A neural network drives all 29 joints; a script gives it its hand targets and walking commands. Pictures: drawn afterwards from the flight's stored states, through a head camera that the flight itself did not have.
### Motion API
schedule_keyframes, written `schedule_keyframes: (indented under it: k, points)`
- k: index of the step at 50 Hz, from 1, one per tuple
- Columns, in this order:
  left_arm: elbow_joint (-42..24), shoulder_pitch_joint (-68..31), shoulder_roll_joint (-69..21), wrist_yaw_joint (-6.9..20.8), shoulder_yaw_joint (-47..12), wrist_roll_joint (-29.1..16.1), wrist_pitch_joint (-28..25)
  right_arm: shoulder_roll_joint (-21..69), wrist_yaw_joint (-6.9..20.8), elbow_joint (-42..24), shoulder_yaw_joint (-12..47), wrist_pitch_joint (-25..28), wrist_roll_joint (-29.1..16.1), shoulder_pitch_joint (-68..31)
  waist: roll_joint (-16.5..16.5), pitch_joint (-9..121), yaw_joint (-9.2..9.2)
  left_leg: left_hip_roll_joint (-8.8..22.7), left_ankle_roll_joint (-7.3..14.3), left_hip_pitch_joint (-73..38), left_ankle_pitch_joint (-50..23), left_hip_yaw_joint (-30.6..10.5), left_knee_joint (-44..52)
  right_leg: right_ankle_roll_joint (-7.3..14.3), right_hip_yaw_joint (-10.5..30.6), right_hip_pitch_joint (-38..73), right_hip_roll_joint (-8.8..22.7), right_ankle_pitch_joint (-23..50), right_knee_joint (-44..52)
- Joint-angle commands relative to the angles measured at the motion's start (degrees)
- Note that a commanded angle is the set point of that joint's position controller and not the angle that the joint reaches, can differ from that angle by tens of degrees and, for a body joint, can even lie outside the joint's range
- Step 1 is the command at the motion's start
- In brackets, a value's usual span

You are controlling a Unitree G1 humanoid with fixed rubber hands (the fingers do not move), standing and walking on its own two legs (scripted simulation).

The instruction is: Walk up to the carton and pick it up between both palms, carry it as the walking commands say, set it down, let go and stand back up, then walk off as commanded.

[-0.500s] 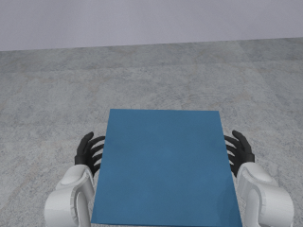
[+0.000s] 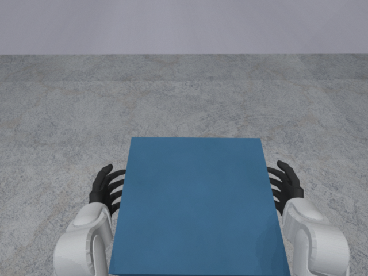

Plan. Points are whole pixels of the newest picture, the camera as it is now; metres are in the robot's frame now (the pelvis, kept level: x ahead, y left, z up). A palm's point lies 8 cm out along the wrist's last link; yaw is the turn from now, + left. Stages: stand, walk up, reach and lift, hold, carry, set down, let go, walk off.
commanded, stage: carry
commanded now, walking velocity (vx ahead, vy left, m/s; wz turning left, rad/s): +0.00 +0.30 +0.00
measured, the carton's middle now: (194, 212) +0.25 +0.00 +0.02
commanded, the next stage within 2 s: none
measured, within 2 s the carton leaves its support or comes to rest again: neither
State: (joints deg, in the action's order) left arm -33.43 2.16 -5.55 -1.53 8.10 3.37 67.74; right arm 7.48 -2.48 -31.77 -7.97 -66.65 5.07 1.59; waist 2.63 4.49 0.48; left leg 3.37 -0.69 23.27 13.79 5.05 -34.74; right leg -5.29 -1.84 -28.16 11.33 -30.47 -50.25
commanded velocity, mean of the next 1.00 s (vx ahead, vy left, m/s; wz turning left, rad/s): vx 0.00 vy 0.30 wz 0.00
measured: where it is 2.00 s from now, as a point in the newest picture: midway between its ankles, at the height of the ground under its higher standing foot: outside the picture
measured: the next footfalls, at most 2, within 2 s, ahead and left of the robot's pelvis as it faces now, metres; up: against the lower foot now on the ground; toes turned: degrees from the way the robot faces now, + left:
right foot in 0.22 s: +0.02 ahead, +0.00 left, +0.00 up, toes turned -13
left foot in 0.60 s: +0.01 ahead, +0.38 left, +0.00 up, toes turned +6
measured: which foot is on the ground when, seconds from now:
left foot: down 0.00-0.24, up 0.26-0.58, down 0.60-0.90, up 0.92-1.00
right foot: up 0.00-0.20, down 0.22-0.60, up 0.62-0.88, down 0.90-1.00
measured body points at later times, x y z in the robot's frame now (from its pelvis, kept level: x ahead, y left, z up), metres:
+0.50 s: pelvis -0.03 +0.16 +0.02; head -0.02 +0.14 +0.47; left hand +0.21 +0.33 +0.11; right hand +0.21 -0.02 +0.10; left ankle -0.03 +0.34 -0.67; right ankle -0.02 +0.01 -0.73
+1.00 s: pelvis -0.07 +0.36 +0.00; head -0.07 +0.33 +0.45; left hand +0.18 +0.52 +0.09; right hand +0.17 +0.16 +0.08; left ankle -0.06 +0.43 -0.67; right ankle -0.06 +0.27 -0.73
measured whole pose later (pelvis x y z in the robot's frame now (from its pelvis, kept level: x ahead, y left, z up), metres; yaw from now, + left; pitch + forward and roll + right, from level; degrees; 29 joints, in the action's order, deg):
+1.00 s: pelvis -0.07 +0.36 +0.00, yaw -2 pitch +3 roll +1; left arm -31.5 3.1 -7.5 -1.9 7.6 2.8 66.6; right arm 6.3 -2.3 -33.8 -7.9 -68.4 5.9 3.2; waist -2.7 4.1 0.0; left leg -2.7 -0.4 31.1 22.9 5.1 -58.1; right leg 2.4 -10.7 -19.6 4.4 -17.9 -34.7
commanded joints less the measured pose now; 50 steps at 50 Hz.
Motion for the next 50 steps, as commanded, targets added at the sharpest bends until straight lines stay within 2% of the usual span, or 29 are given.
schedule_keyframes:
  k: [1,3,8,10,11,12,13,14,15,16,18,21,26,28,29,30,31,32,33,34,36,41,44,45,46,47,48,49,50]
  points:
    - [-5.95,-24.65,-43.53,4.41,-46.92,-19.63,0.30,38.89,5.97,-6.42,39.88,-0.65,-17.99,-19.84,-17.03,8.35,-0.40,9.95,7.42,-8.71,-10.90,-7.94,13.52,2.33,-2.66,-7.75,-7.43,-3.46,-21.45]
    - [-6.38,-22.96,-43.54,4.11,-47.27,-19.56,0.02,38.71,6.20,-6.27,39.84,-0.21,-17.72,-18.41,-14.92,9.35,-0.04,8.22,7.47,-10.17,-9.10,-4.80,12.07,2.63,-4.26,-5.95,-7.41,2.20,-16.83]
    - [-3.64,-18.48,-39.66,3.48,-43.71,-16.97,0.54,36.63,5.59,-6.03,42.20,-0.89,-17.46,-17.84,-12.67,10.74,-0.29,11.40,11.58,-8.98,-13.98,-10.45,11.39,4.02,-5.55,3.42,-8.47,2.10,3.85]
    - [-1.73,-16.19,-38.51,3.63,-41.81,-16.06,0.89,36.28,5.09,-5.58,42.80,-1.53,-17.49,-17.93,-8.93,10.82,0.71,9.39,9.80,-6.46,-12.15,-8.22,8.19,4.41,-6.89,12.03,-7.43,10.89,20.26]
    - [-0.61,-15.78,-38.11,3.90,-40.80,-15.96,0.95,35.73,4.87,-4.87,42.90,-1.80,-17.06,-17.67,-3.97,9.80,1.25,7.21,6.65,0.70,-9.72,-5.67,3.49,4.97,-1.80,20.47,-2.22,16.47,29.82]
    - [0.92,-15.43,-37.03,4.19,-39.50,-15.74,0.87,35.47,4.58,-4.40,42.88,-1.96,-16.09,-17.95,8.62,7.35,1.39,1.96,2.56,13.57,3.09,-2.08,-5.74,6.88,13.81,27.90,11.58,18.06,35.19]
    - [0.85,-15.31,-39.49,4.42,-39.32,-16.45,-0.09,35.76,4.99,-9.73,45.24,-1.71,-16.94,-22.28,23.61,5.76,1.29,-3.17,-0.80,20.20,16.63,-3.08,-21.16,16.93,30.37,24.34,26.17,34.61,36.79]
    - [-0.66,-17.39,-41.13,4.70,-40.79,-17.80,-0.24,37.49,5.22,-9.10,45.02,-1.33,-17.33,-24.35,10.55,4.36,0.85,-0.54,-1.29,18.81,14.79,-10.30,-33.03,17.48,24.67,20.22,23.23,36.19,34.29]
    - [-1.45,-18.39,-42.07,5.09,-41.06,-17.90,-0.48,39.10,5.55,-8.95,45.60,-1.11,-18.57,-25.49,3.86,4.72,0.75,-0.39,-1.45,16.12,11.11,-11.72,-36.20,15.37,17.82,15.94,19.16,28.76,34.59]
    - [-2.70,-19.27,-42.91,5.32,-41.65,-17.72,-0.79,40.55,5.79,-8.37,46.10,-0.93,-18.93,-24.96,1.51,5.12,0.39,-0.06,-2.10,15.10,7.96,-10.40,-36.10,13.00,11.41,14.91,15.17,25.19,34.05]
    - [-3.73,-19.40,-42.37,5.41,-41.84,-18.23,-1.36,40.98,5.74,-6.77,45.45,-0.69,-18.85,-21.51,4.94,6.18,-0.33,-0.19,-3.18,14.87,5.50,-6.39,-31.97,10.57,4.02,18.23,9.81,33.11,29.92]
    - [-3.50,-17.38,-39.07,5.06,-41.41,-17.57,-1.03,38.72,4.98,-6.09,44.69,-0.82,-17.91,-19.51,9.20,7.27,0.05,-0.76,-3.81,12.48,8.41,-2.13,-24.94,10.67,3.51,20.34,9.78,41.47,29.61]
    - [-4.60,-17.42,-37.66,4.25,-41.77,-17.14,-0.07,37.79,4.46,-6.76,43.69,-1.63,-17.90,-18.06,14.32,8.91,0.48,-0.67,-2.51,3.09,9.01,1.44,-4.94,8.02,1.30,19.34,10.18,37.54,29.26]
    - [-4.23,-17.12,-37.30,3.65,-42.05,-16.50,0.46,37.20,4.45,-6.27,42.96,-2.12,-17.83,-17.43,14.06,10.17,-0.14,-1.90,-1.84,-2.99,4.15,3.60,7.25,5.62,-0.03,18.49,9.79,34.33,25.86]
    - [-3.92,-16.80,-37.07,3.42,-42.17,-15.77,0.75,36.49,4.54,-5.52,42.38,-2.34,-17.85,-16.64,10.52,11.25,-0.13,-2.96,-1.43,-7.98,5.38,3.66,11.40,4.26,-1.02,15.80,7.96,31.92,21.25]
    - [-3.62,-16.69,-36.64,3.25,-42.13,-15.23,1.02,36.12,4.68,-5.46,41.93,-2.39,-17.79,-17.49,1.21,10.54,0.06,-0.02,-0.85,-12.43,3.00,-0.65,16.18,2.56,-4.67,10.19,4.10,24.69,13.60]
    - [-3.77,-16.13,-36.72,3.12,-42.27,-15.12,1.44,34.63,4.79,-5.71,40.90,-2.47,-17.23,-16.94,-15.04,8.46,-0.27,12.05,2.26,-14.85,-6.24,-14.85,19.79,-0.37,-9.32,-2.88,-3.39,1.63,4.19]
    - [-5.61,-18.93,-38.81,3.38,-44.57,-16.88,1.29,35.66,5.18,-6.92,40.35,-1.82,-17.63,-18.05,-26.16,8.14,-0.70,17.02,7.73,-13.16,-14.00,-21.13,18.56,-0.35,-8.10,-9.01,-8.35,-11.69,-7.39]
    - [-6.17,-22.13,-41.28,3.67,-45.82,-18.35,0.93,37.38,5.41,-7.52,40.19,-1.47,-18.25,-18.46,-22.89,8.16,-0.63,14.54,8.84,-11.08,-18.98,-15.21,14.50,1.25,-2.78,-7.89,-8.03,-10.52,-16.38]
    - [-6.59,-23.54,-43.09,4.04,-46.83,-19.41,0.61,38.21,5.77,-7.52,39.97,-1.11,-18.18,-18.53,-18.70,8.05,-0.56,11.29,7.94,-9.58,-17.41,-9.91,12.92,1.92,-2.31,-7.71,-7.74,-6.20,-20.47]
    - [-7.20,-22.92,-44.09,3.98,-47.73,-20.05,0.21,38.48,6.21,-7.41,39.91,-0.39,-18.07,-17.62,-16.19,9.05,-0.13,8.36,7.58,-11.00,-13.17,-4.59,11.74,2.36,-3.74,-7.01,-7.43,1.24,-18.23]
    - [-4.61,-18.48,-39.92,3.12,-44.51,-17.48,0.66,35.98,5.66,-7.14,41.84,-0.79,-17.51,-16.66,-13.24,10.37,-0.43,11.13,11.78,-10.61,-16.20,-10.05,11.63,3.47,-5.26,1.11,-8.36,1.14,0.38]
    - [-1.81,-15.34,-37.97,3.26,-41.39,-15.98,1.17,35.24,4.98,-6.58,42.84,-1.73,-17.68,-17.17,-8.43,10.37,0.70,9.22,9.83,-6.68,-13.98,-8.27,9.00,4.46,-6.54,12.92,-7.01,11.59,21.62]
    - [-0.67,-14.95,-37.68,3.54,-40.35,-15.90,1.19,34.84,4.74,-5.95,43.02,-1.99,-17.25,-17.19,-3.15,9.39,1.30,7.19,6.61,1.26,-11.47,-5.79,4.23,5.19,-0.93,21.95,-1.26,17.01,30.28]
    - [0.81,-14.49,-37.06,3.79,-39.36,-15.53,0.97,34.88,4.51,-5.76,43.26,-2.13,-16.25,-17.66,10.92,7.21,1.62,1.54,2.21,14.78,3.72,-1.97,-5.37,9.10,15.76,29.07,14.04,21.42,34.85]
    - [0.58,-14.69,-39.35,4.03,-39.26,-16.39,0.16,35.11,5.04,-10.42,45.15,-1.99,-17.26,-22.38,21.73,5.67,1.42,-2.26,-0.83,18.54,16.05,-3.41,-21.84,18.23,28.93,23.74,26.27,35.96,35.77]
    - [-1.45,-17.32,-40.85,4.30,-40.79,-17.71,0.05,36.80,5.31,-10.10,44.94,-1.65,-17.91,-24.40,9.91,4.40,0.90,-0.33,-1.31,17.28,14.66,-9.71,-32.91,18.51,24.21,19.11,23.56,35.17,34.57]
    - [-2.07,-18.38,-41.87,4.66,-41.11,-17.84,-0.07,38.45,5.57,-9.38,45.39,-1.49,-18.86,-25.07,3.33,4.33,0.70,-0.13,-1.30,14.67,11.00,-11.32,-35.78,15.75,17.10,14.92,19.31,28.77,34.83]
    - [-3.42,-18.89,-42.54,4.88,-41.56,-17.74,-0.26,39.78,5.79,-8.72,45.69,-1.42,-19.13,-23.89,2.02,4.60,0.35,0.09,-1.88,13.70,7.91,-9.79,-35.46,13.18,10.76,14.04,15.24,26.30,34.14]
